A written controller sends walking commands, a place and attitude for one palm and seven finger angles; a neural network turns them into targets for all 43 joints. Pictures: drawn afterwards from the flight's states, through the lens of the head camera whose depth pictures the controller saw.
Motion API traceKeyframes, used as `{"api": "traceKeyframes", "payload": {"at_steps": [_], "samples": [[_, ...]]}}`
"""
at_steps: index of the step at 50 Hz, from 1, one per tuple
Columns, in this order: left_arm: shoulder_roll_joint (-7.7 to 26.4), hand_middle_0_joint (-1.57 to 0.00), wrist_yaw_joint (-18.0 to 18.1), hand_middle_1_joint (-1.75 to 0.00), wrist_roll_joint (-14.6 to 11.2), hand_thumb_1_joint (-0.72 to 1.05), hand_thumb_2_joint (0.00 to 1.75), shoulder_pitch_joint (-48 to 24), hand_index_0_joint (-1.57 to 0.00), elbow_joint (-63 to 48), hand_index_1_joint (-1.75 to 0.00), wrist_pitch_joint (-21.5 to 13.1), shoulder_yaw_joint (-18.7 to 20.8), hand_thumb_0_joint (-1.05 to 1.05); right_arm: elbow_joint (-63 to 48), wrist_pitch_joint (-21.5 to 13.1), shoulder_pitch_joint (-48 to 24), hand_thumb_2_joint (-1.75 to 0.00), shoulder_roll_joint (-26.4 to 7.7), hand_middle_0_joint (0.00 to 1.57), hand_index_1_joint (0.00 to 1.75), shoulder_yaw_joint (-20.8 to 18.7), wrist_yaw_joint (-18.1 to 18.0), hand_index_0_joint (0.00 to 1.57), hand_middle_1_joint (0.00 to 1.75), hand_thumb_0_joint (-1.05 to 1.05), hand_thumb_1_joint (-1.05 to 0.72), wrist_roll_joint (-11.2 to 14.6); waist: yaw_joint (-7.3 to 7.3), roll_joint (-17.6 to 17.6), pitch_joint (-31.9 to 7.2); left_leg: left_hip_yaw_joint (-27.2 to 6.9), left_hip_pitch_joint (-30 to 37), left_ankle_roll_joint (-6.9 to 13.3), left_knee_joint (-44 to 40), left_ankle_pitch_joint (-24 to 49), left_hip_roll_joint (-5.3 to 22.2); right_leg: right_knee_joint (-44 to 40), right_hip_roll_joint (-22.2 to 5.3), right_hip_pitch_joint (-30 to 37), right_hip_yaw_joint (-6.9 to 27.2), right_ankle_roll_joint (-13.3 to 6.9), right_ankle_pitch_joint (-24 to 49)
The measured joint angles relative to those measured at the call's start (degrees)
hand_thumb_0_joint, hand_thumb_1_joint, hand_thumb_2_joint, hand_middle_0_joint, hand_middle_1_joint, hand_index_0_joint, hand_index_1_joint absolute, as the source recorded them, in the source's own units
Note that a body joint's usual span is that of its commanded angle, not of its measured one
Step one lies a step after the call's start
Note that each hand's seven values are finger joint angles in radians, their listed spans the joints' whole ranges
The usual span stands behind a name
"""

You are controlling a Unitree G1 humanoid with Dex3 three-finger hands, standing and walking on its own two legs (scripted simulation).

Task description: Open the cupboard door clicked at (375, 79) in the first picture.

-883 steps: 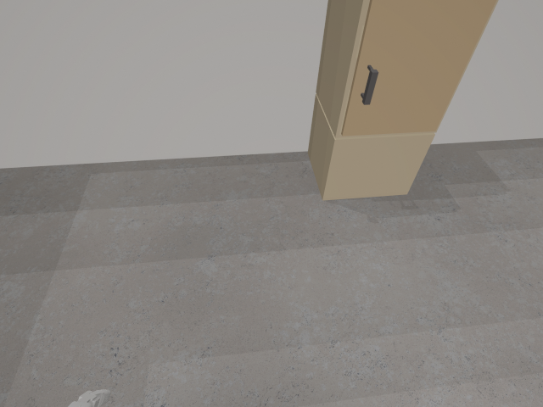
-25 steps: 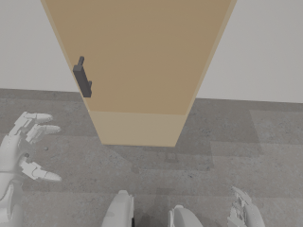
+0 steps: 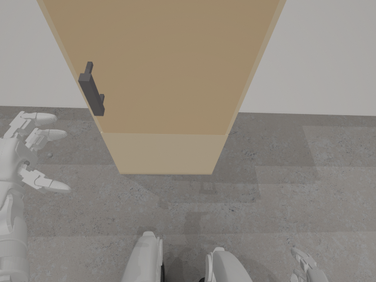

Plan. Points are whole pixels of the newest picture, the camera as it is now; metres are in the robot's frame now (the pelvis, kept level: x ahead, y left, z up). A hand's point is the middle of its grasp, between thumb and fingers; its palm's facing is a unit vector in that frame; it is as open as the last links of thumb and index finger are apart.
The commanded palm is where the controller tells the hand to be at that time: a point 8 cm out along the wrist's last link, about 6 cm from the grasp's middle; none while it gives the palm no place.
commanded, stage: move the hooked fingers beside the handle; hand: left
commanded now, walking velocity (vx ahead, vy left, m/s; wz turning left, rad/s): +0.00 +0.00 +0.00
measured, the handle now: (94, 89) +0.54 +0.26 +0.02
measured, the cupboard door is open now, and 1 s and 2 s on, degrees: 0 0 0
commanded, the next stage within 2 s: slide the fingers in behind the handle in 1.88 s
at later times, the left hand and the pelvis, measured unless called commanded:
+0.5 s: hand (59, 129) +0.41 +0.30 +0.03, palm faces +0.07 -1.00 -0.01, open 14.0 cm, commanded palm +0.39 +0.34 +0.03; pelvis +0.00 +0.01 -0.01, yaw -1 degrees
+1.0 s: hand (68, 107) +0.47 +0.30 +0.03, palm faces +0.09 -1.00 -0.02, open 14.0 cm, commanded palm +0.46 +0.34 +0.02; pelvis -0.01 +0.00 -0.03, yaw -2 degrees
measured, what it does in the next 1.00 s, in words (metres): stands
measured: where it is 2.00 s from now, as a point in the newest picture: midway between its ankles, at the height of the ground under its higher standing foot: outside the picture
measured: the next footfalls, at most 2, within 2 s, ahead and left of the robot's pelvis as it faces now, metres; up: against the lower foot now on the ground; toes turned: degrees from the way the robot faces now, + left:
none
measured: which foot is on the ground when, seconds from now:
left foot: down 0.00-1.00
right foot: down 0.00-1.00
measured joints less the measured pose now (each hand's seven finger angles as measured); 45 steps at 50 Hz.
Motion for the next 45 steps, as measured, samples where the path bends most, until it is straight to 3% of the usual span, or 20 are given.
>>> {"api": "traceKeyframes", "payload": {"at_steps": [27, 35, 45], "samples": [[4.93, -0.3, 1.04, -1.2, 5.93, -0.5, 0.3, -18.43, -0.3, 17.44, -1.2, -2.45, 1.83, -0.01, 1.77, 3.77, 0.77, -0.89, -0.16, 0.21, 0.3, 0.72, 0.54, 0.21, 0.3, 0.01, -0.91, -1.11, -2.39, -0.38, 0.35, 0.36, -5.53, 1.04, 2.24, -0.01, -0.08, 2.02, -0.2, -5.39, 0.34, 0.94, 0.18], [8.06, -0.3, 1.25, -1.2, 7.6, -0.5, 0.3, -23.19, -0.3, 21.65, -1.2, -3.65, 3.74, -0.01, 2.44, 5.07, 0.85, -0.89, -0.43, 0.21, 0.3, 0.88, 0.63, 0.21, 0.3, 0.01, -0.91, -1.44, -3.5, -0.33, 0.75, -0.26, -8.13, 0.72, 3.97, -0.45, 0.28, 3.55, 0.19, -7.78, -0.2, 0.58, -0.28], [12.22, -0.3, 0.26, -1.2, 8.91, -0.5, 0.3, -28.72, -0.3, 26.09, -1.2, -2.08, 5.25, -0.01, 2.69, 6.47, 1.12, -0.89, -0.82, 0.21, 0.3, 1.36, 0.64, 0.21, 0.3, 0.01, -0.91, -1.48, -4.9, 0.1, 0.95, -0.82, -11.03, 0.4, 5.45, -0.77, 0.85, 4.8, 0.78, -10.59, -0.65, 0.18, -0.51]]}}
